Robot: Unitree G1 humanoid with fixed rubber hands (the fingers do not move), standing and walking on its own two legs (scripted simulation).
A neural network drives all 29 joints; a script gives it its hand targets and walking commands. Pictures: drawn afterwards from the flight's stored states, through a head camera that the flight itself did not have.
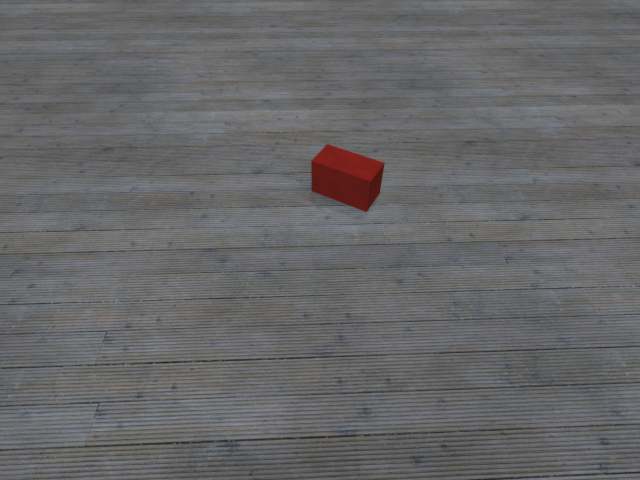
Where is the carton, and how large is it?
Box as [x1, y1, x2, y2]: [311, 144, 383, 211]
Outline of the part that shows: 327,144 311,161 312,190 366,211 379,192 383,163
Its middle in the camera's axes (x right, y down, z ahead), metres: +0.14 -0.28 +1.83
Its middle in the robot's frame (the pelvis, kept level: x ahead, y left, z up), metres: +1.48 -0.16 -0.69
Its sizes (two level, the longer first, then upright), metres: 0.294 0.151 0.181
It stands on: the floor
